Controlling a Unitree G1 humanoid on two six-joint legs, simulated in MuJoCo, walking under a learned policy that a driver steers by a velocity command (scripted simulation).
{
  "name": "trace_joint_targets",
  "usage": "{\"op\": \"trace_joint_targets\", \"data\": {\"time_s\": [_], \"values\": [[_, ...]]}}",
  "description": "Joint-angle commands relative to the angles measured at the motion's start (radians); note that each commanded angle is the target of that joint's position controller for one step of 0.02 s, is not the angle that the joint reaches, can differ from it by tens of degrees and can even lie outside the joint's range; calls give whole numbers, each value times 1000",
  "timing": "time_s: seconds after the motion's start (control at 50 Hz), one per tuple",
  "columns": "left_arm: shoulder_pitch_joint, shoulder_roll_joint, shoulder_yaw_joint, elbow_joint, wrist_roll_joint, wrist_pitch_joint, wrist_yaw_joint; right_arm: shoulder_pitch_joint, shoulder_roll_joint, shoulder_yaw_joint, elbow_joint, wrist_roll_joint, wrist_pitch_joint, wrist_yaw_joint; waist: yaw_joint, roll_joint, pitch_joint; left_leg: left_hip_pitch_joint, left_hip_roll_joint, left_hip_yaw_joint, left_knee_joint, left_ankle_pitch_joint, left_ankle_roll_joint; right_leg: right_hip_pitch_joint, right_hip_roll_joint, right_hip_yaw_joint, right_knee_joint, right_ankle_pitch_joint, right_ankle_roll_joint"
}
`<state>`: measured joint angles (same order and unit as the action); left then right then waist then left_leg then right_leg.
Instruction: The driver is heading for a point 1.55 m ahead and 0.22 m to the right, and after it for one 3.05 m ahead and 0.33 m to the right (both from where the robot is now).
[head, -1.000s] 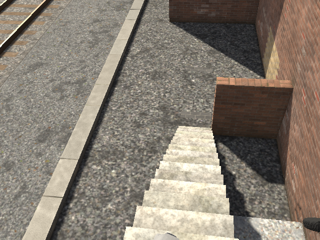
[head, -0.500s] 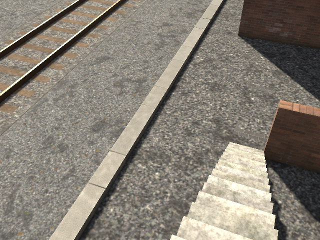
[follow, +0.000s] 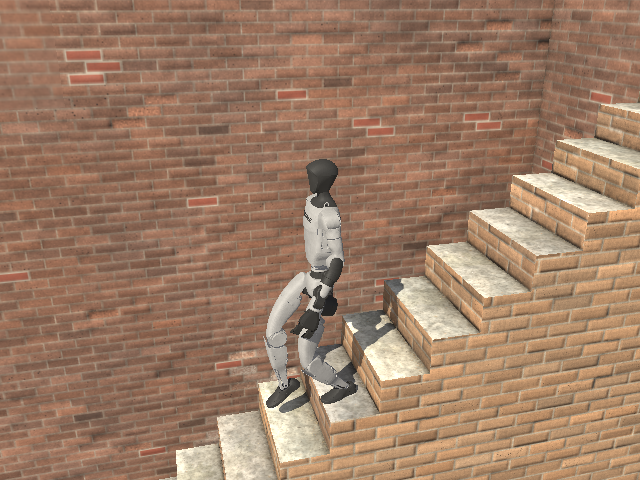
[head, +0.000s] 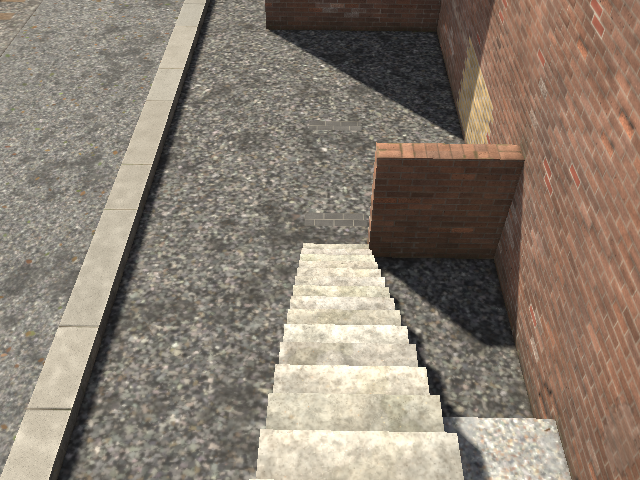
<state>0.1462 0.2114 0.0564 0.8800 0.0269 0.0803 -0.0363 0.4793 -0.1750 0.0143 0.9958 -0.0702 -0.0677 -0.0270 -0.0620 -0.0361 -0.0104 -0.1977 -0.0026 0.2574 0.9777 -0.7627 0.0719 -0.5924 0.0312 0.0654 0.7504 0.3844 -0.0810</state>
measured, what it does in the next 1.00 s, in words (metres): goes down, turning right: right foot 0.19 m lower, then left foot 0.19 m lower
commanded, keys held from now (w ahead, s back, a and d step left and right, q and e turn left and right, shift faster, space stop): w+e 0.46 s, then w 0.18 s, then w+q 0.36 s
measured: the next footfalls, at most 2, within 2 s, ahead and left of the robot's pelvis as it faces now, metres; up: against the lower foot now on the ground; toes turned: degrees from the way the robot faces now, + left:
right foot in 0.16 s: +0.13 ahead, -0.08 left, -0.19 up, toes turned -7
left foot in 0.64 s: +0.40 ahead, -0.04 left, -0.38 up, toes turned -23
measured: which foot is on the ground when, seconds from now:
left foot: down 0.00-0.18, up 0.20-0.62, down 0.64-1.00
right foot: up 0.00-0.14, down 0.16-0.64, up 0.66-1.00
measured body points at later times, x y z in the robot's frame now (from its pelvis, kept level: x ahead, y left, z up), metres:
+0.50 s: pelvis +0.22 -0.06 -0.19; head +0.20 -0.09 +0.26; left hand +0.24 +0.19 -0.32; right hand +0.21 -0.33 -0.34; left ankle +0.39 +0.04 -0.86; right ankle +0.09 -0.07 -0.85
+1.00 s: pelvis +0.40 -0.15 -0.35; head +0.37 -0.12 +0.10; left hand +0.61 +0.01 -0.48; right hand +0.24 -0.34 -0.50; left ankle +0.37 -0.03 -1.04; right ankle +0.46 -0.35 -1.00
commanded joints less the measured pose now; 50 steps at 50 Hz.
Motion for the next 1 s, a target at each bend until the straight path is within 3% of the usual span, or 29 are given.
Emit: {"op": "trace_joint_targets", "data": {"time_s": [0.02,0.08,0.1,0.12,0.14,0.16,0.18,0.2,0.24,0.28,0.3,0.34,0.38,0.44,0.5,0.56,0.58,0.6,0.62,0.64,0.66,0.68,0.7,0.72,0.78,0.84,0.88,0.92,1.0], "values": [[-185,31,0,-102,-9,-46,-3,192,-104,-29,31,-17,20,-3,-107,109,133,38,267,-308,-164,635,19,-186,6,-69,-18,41,-29],[-280,14,-10,-127,-15,-50,10,217,-44,-11,44,-25,28,13,-119,43,184,-41,237,-261,-97,598,-5,-117,7,-202,-66,-22,-36],[-94,24,8,-72,-14,-30,12,110,-129,-28,51,-14,39,19,-2,167,73,-82,318,-324,-34,707,45,64,-70,-97,117,-75,-65],[-25,87,17,-46,-15,-27,13,87,-110,-25,20,-4,39,27,12,134,85,-55,282,-261,72,918,18,85,-57,-152,70,-114,-90],[179,100,26,7,-31,-27,13,-32,-142,-26,3,-9,34,28,143,172,10,-191,287,-256,233,931,12,382,-82,-110,-28,-172,-111],[431,165,63,128,-20,-10,20,-72,-154,-36,14,-5,30,39,250,79,-55,-363,213,-176,478,803,2,746,-54,-127,-49,-143,-115],[389,178,72,109,-20,-19,21,-96,-166,-60,-21,-7,47,30,289,-131,100,-434,27,-64,845,270,-29,703,-96,2,-516,-195,-167],[427,218,60,134,-34,-42,13,-8,-112,-53,-72,-2,48,31,155,-220,63,-799,-27,-110,997,-30,-54,975,-235,133,-63,471,-195],[339,171,29,104,-67,-47,15,65,-154,-60,-56,-18,52,33,52,4,21,-795,63,-228,719,150,-78,821,-269,246,-89,355,-197],[315,163,13,106,-77,-85,35,62,-128,-65,-85,-35,68,20,-5,-34,9,-818,73,-282,620,348,-86,666,-273,347,-70,337,-247],[233,134,-1,80,-65,-94,51,-6,-82,-47,-127,-9,84,13,-22,-62,34,-726,74,-253,471,416,-138,448,-268,362,-142,292,-269],[185,125,-12,61,-22,-112,55,12,-81,-54,-99,-3,105,8,-31,-39,35,-542,49,-221,372,429,-170,252,-197,365,-144,278,-263],[236,129,-15,97,-32,-128,54,13,-192,-99,-66,-4,100,13,-32,27,39,-481,40,-280,242,782,-119,230,-102,303,-78,48,-156],[231,62,-40,67,-36,-148,86,-129,-117,-72,-93,2,64,51,-17,-7,59,-304,-40,-233,-30,1132,-90,40,29,286,40,-489,-109],[272,90,-28,53,-19,-163,92,-133,-73,-51,-101,9,48,69,9,-60,86,-147,-102,-182,-161,1017,-84,-7,49,277,134,-482,-120],[375,25,-42,63,34,-124,101,-184,-103,-50,-110,41,3,61,85,-60,140,-196,-68,-228,-504,936,-35,207,55,321,288,-463,-116],[346,47,-36,66,31,-117,87,-73,-114,-61,-68,39,-11,65,39,-59,85,-49,-84,-199,-410,946,-8,163,39,335,405,-338,-117],[370,85,-25,57,16,-110,76,8,-172,-77,-41,80,-2,45,11,7,77,-55,23,-336,-729,842,12,293,44,318,516,-271,-117],[398,67,-32,77,-7,-112,66,80,-179,-82,-2,65,-3,41,4,60,79,68,42,-291,-784,1014,33,236,85,242,763,-320,-90],[330,60,-22,48,-38,-124,47,225,-205,-87,20,64,18,44,-78,103,-22,315,200,-418,-634,1150,139,19,182,144,1240,-841,-57],[374,14,-26,6,-71,-134,51,249,-151,-48,22,57,43,74,13,145,-82,481,311,-581,-201,1562,144,-293,208,57,1494,-1360,-56],[389,33,-27,-36,-71,-139,55,247,-170,-55,32,59,56,88,33,187,-104,538,379,-713,-209,1657,177,-442,171,78,1505,-1250,-54],[295,83,-30,-55,-54,-138,50,266,-277,-95,46,68,44,70,-39,273,-100,551,484,-958,-442,1141,357,-612,162,66,1428,-1171,-17],[137,138,-24,-35,-15,-124,65,249,-196,-81,61,38,22,65,-46,97,65,316,443,-957,-542,645,353,-638,75,152,1263,-1061,-30],[52,60,-41,-48,1,-79,49,71,-97,-31,26,16,-15,56,82,-71,262,-202,263,-787,-501,504,187,-515,16,108,1004,-728,32],[54,-54,-78,-77,25,-43,27,-85,-128,-18,-5,63,-14,35,149,53,184,-596,138,-639,-549,518,91,-51,-50,-57,588,-276,120],[179,-1,-52,-17,18,-40,38,-38,-186,-40,10,70,-12,38,143,153,119,-558,117,-606,-491,662,86,87,-65,-86,615,-202,100],[66,76,-41,-43,25,-56,49,17,-143,-36,35,92,1,33,55,159,150,-352,83,-627,-409,544,119,-46,-87,-21,514,-185,88],[-141,134,-4,-95,3,-112,17,166,-192,-72,41,32,44,11,-116,172,159,93,109,-751,-253,486,173,-349,-100,52,228,-302,110]]}}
